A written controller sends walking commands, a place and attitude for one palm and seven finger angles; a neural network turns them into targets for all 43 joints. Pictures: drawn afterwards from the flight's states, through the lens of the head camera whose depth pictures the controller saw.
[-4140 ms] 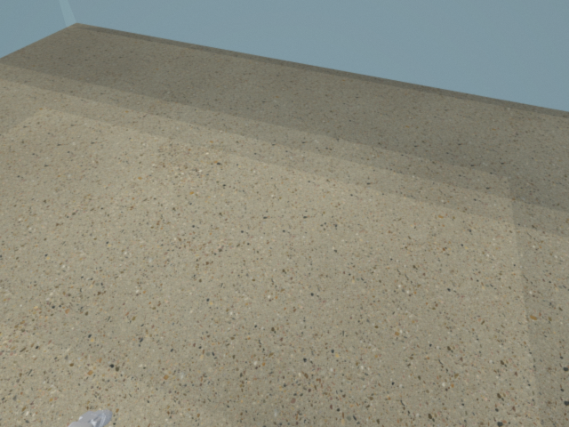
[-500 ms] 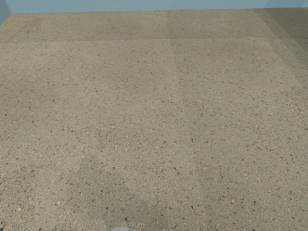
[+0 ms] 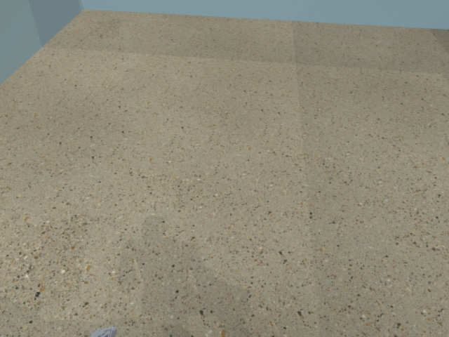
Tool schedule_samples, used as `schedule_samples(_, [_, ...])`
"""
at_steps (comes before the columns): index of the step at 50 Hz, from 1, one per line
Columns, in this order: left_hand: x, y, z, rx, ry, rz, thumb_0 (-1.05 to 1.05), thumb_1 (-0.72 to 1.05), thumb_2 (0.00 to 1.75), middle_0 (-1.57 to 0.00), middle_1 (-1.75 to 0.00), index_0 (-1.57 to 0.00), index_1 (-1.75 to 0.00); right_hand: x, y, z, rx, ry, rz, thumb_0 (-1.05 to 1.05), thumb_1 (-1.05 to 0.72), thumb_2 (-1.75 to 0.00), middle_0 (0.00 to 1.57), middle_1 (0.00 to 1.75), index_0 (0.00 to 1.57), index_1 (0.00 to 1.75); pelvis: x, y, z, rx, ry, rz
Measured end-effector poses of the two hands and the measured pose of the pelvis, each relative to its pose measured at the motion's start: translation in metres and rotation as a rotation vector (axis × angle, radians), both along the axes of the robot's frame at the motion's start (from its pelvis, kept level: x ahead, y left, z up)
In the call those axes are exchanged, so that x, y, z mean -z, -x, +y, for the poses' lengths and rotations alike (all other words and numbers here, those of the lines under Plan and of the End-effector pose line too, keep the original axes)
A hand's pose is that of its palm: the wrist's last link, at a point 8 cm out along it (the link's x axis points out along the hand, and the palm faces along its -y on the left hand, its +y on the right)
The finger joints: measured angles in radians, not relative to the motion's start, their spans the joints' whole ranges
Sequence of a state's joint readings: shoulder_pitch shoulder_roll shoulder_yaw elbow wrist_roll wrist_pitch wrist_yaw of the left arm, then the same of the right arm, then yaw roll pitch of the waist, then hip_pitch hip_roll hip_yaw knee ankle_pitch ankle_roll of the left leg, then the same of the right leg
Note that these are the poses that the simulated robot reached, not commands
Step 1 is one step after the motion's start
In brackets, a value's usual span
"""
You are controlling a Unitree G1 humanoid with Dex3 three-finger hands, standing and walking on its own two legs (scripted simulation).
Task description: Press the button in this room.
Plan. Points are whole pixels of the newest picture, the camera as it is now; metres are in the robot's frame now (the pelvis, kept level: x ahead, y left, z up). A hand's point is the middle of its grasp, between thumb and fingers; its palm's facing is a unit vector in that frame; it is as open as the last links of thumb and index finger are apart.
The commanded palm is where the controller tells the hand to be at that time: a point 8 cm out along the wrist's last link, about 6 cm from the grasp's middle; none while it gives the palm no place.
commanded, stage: turn or walk to find it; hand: left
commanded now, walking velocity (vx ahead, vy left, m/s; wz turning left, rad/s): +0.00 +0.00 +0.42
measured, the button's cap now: out of the picture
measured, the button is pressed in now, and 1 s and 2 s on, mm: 0 0 0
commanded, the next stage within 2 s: none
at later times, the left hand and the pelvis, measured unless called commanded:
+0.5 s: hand out of the picture -0.05 +0.20 -0.18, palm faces +0.29 -0.93 -0.24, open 7.4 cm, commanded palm none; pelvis -0.03 +0.00 -0.01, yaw +14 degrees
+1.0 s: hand out of the picture -0.04 +0.20 -0.15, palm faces +0.42 -0.86 -0.27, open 7.4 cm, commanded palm none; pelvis -0.06 -0.03 -0.01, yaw +25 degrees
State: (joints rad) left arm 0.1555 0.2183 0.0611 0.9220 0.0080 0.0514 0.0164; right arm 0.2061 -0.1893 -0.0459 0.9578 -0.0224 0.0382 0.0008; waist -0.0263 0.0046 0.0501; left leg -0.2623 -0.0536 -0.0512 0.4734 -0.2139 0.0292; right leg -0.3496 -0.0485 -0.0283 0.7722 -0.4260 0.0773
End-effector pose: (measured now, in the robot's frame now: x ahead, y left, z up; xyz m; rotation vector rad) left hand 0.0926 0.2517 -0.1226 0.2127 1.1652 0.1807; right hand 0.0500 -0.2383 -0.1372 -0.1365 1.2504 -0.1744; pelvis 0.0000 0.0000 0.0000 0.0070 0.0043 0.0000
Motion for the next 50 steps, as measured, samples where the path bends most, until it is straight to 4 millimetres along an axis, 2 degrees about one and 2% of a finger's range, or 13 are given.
schedule_samples(3, [-0.002,0.001,-0.015,-0.004,-0.016,-0.047,0.01,0.91,0.9,-0.2,-0.3,-0.2,-0.3,0.014,0.007,-0.015,-0.006,-0.02,0.019,0.01,-0.9,-0.9,0.21,0.3,0.21,0.3,0.007,0.004,-0.013,-0.024,-0.015,0.001])
schedule_samples(5, [-0.006,0.008,-0.024,-0.013,-0.023,-0.06,0.01,0.91,0.9,-0.2,-0.3,-0.2,-0.3,0.018,0.01,-0.023,-0.014,-0.026,0.035,0.01,-0.91,-0.9,0.21,0.3,0.21,0.29,0.007,0.008,-0.019,-0.048,-0.011,-0.008])
schedule_samples(11, [-0.013,0.045,-0.038,-0.086,-0.016,-0.028,0.0,0.91,0.9,-0.2,-0.3,-0.2,-0.3,0.012,0.011,-0.041,-0.064,-0.021,0.079,0.01,-0.91,-0.9,0.2,0.3,0.2,0.29,-0.002,0.012,-0.029,-0.113,-0.024,-0.02])
schedule_samples(16, [-0.007,0.079,-0.039,-0.153,0.002,0.016,0.01,0.91,0.9,-0.2,-0.3,-0.2,-0.3,0.007,0.004,-0.042,-0.121,-0.001,0.105,0.01,-0.91,-0.9,0.2,0.3,0.2,0.29,-0.003,0.015,-0.03,-0.162,-0.03,-0.02])
schedule_samples(21, [0.006,0.122,-0.028,-0.233,0.024,0.078,0.01,0.9,0.9,-0.2,-0.3,-0.2,-0.3,0.002,-0.02,-0.024,-0.203,0.023,0.084,0.01,-0.91,-0.9,0.2,0.3,0.2,0.29,-0.001,0.022,-0.02,-0.206,-0.023,-0.017])
schedule_samples(27, [0.034,0.179,0.001,-0.338,0.053,0.159,0.01,0.91,0.9,-0.2,-0.3,-0.2,-0.3,-0.004,-0.059,0.017,-0.311,0.057,-0.042,0.01,-0.91,-0.9,0.2,0.3,0.2,0.29,0.013,0.034,0.004,-0.256,-0.003,-0.019])
schedule_samples(30, [0.033,0.195,0.012,-0.361,0.052,0.197,0.01,0.91,0.9,-0.2,-0.3,-0.2,-0.3,-0.014,-0.066,0.035,-0.339,0.057,-0.091,0.01,-0.91,-0.9,0.2,0.3,0.2,0.29,0.009,0.039,0.01,-0.264,0.004,-0.024])
schedule_samples(35, [0.021,0.195,0.022,-0.385,0.049,0.146,0.01,0.91,0.9,-0.2,-0.3,-0.2,-0.3,-0.022,-0.064,0.052,-0.378,0.043,-0.103,0.01,-0.91,-0.9,0.21,0.3,0.2,0.29,-0.001,0.047,0.014,-0.301,0.016,-0.025])
schedule_samples(39, [0.013,0.186,0.023,-0.394,0.035,0.09,0.01,0.91,0.9,-0.2,-0.3,-0.2,-0.3,-0.019,-0.057,0.054,-0.393,0.023,-0.087,0.01,-0.91,-0.9,0.21,0.3,0.21,0.29,-0.003,0.052,0.011,-0.333,0.016,-0.022])
schedule_samples(46, [0.0,0.164,0.005,-0.396,0.001,-0.003,0.01,0.91,0.9,-0.2,-0.3,-0.2,-0.3,0.001,-0.036,0.029,-0.399,-0.005,-0.013,0.01,-0.9,-0.9,0.21,0.3,0.21,0.3,0.001,0.057,-0.009,-0.395,0.002,-0.008])
schedule_samples(50, [-0.003,0.165,-0.015,-0.409,-0.029,-0.047,0.01,0.91,0.9,-0.2,-0.3,-0.2,-0.3,0.017,-0.029,0.007,-0.406,-0.018,0.033,0.01,-0.91,-0.9,0.21,0.3,0.21,0.29,0.008,0.059,-0.026,-0.438,-0.005,-0.009])
